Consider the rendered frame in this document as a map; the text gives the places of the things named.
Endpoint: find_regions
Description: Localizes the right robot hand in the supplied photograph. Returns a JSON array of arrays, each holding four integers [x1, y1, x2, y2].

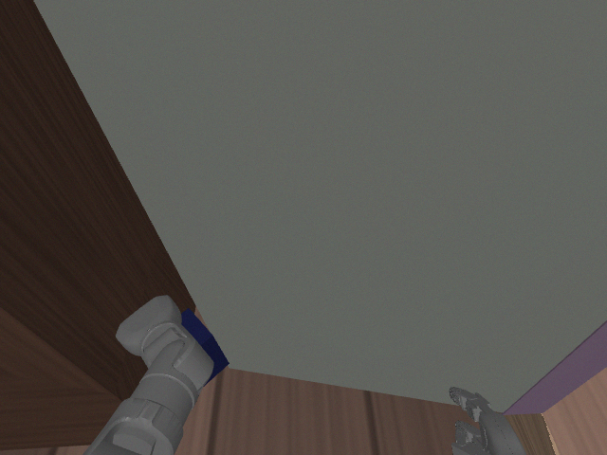
[[449, 387, 526, 455]]

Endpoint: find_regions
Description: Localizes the carton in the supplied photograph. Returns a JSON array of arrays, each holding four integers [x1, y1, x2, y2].
[[181, 308, 229, 386]]

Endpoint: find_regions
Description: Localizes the left robot hand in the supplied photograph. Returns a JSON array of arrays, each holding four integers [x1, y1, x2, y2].
[[116, 295, 182, 356]]

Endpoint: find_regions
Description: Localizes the left robot arm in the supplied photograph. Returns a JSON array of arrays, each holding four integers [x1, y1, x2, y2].
[[83, 320, 214, 455]]

